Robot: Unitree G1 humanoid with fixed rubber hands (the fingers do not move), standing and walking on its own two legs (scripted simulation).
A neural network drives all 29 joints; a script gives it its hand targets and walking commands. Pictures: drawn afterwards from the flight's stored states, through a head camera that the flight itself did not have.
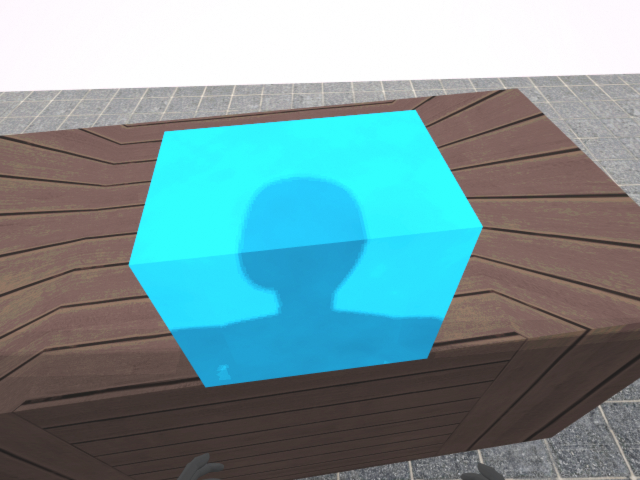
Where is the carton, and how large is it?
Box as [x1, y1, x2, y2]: [129, 110, 482, 386]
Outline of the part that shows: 415,110 164,132 131,254 129,266 205,386 427,357 482,226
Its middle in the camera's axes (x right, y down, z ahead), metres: -0.02 +0.02 +0.51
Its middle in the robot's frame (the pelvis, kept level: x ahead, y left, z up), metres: +0.39 +0.05 +0.08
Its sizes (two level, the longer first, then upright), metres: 0.314 0.209 0.272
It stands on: a pedestal, 0.70 m high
